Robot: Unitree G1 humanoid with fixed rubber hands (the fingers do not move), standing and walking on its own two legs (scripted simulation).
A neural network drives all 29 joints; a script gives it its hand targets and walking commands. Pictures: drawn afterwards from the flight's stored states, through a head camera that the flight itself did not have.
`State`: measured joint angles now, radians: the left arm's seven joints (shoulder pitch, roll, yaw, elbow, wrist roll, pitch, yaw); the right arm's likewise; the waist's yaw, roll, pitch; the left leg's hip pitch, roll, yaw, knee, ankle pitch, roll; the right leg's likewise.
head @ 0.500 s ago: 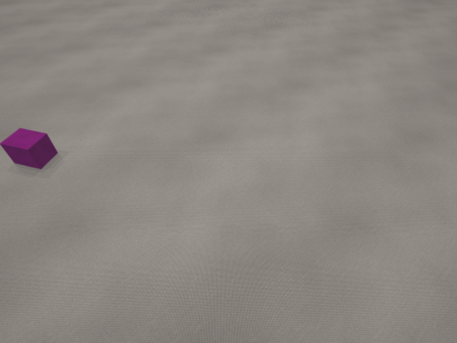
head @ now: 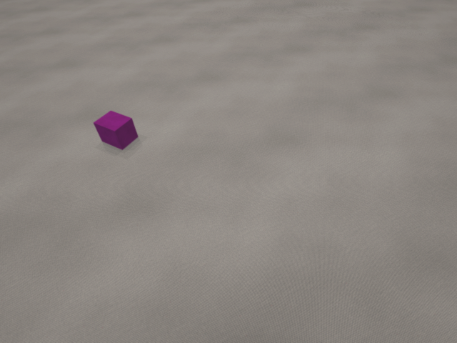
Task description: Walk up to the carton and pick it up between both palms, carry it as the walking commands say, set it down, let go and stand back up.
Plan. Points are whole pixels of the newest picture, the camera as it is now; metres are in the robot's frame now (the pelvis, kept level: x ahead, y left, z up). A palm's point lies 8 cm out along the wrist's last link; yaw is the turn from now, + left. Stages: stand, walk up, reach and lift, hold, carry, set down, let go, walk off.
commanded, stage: walk up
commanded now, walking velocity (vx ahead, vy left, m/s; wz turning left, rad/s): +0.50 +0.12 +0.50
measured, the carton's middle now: (116, 130) +1.62 +0.70 -0.69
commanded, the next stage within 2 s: none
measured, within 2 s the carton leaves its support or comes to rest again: neither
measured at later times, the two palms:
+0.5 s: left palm out of the picture +0.06 +0.28 -0.18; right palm (266, 232) +0.43 -0.11 -0.15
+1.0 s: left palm (59, 275) +0.34 +0.37 -0.13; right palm (238, 192) +0.55 -0.05 -0.13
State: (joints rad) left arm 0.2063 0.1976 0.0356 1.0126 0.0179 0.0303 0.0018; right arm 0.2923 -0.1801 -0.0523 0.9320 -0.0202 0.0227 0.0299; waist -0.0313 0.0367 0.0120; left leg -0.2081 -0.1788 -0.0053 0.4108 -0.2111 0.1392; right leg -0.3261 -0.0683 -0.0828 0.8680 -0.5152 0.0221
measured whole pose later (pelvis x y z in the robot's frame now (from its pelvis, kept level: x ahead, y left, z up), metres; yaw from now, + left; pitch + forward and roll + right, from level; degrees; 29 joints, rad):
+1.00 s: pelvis +0.41 +0.16 +0.01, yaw +20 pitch -1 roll +1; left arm 0.33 0.14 0.04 1.01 0.03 -0.07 0.00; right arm 0.21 -0.23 -0.05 0.99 -0.03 0.03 0.06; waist 0.02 0.01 -0.02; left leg -0.51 0.10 0.04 0.93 -0.25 -0.03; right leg -0.10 -0.11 -0.20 0.45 -0.31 0.02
